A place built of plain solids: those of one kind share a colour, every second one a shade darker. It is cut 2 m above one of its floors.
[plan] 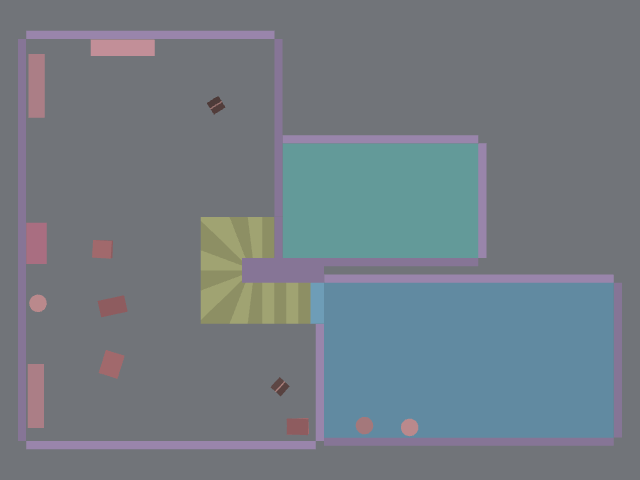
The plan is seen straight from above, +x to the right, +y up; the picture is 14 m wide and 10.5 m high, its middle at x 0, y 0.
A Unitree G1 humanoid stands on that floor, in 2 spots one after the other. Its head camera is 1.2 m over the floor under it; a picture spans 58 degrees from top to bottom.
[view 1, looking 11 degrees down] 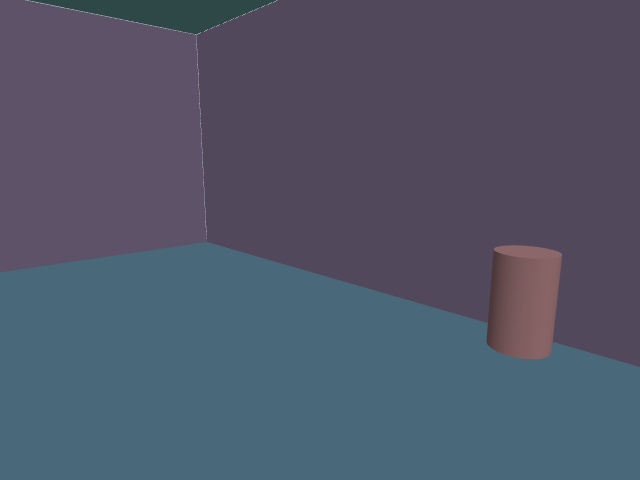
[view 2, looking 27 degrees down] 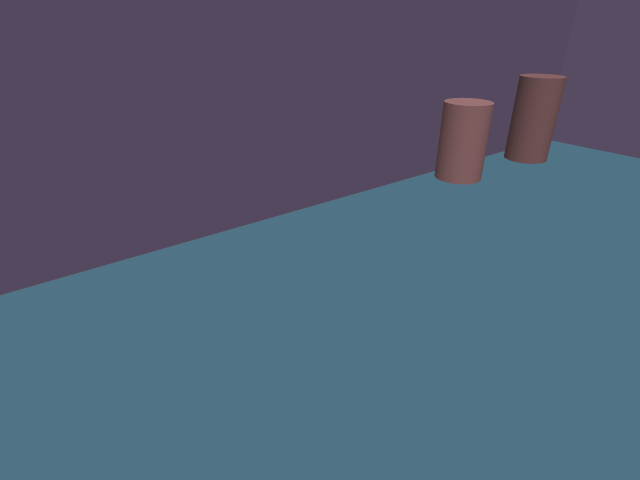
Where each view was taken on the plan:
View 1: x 0.93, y -1.39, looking -43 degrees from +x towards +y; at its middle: wall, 4.38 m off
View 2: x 5.03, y -1.98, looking -127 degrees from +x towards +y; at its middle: floor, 2.64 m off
